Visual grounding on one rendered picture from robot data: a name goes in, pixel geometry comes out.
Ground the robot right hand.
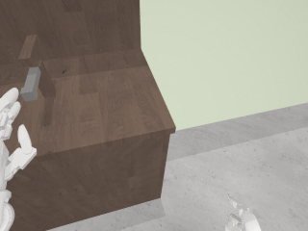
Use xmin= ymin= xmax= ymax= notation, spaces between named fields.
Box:
xmin=225 ymin=196 xmax=262 ymax=231

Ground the tap lever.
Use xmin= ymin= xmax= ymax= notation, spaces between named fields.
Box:
xmin=20 ymin=66 xmax=41 ymax=102

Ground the robot left hand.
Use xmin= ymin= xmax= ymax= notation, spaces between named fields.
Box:
xmin=0 ymin=88 xmax=37 ymax=190

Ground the counter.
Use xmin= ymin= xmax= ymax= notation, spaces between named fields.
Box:
xmin=0 ymin=0 xmax=176 ymax=231

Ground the robot left forearm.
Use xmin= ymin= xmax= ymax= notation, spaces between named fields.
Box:
xmin=0 ymin=189 xmax=14 ymax=231

